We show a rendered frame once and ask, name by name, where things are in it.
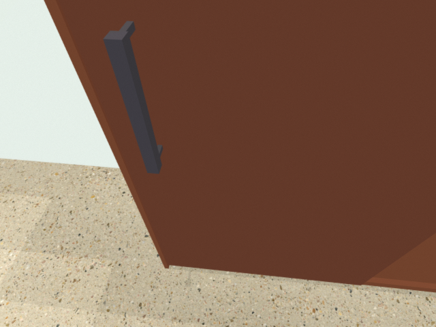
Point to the wardrobe door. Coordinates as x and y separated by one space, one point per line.
299 136
418 265

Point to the handle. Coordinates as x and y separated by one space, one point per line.
120 52

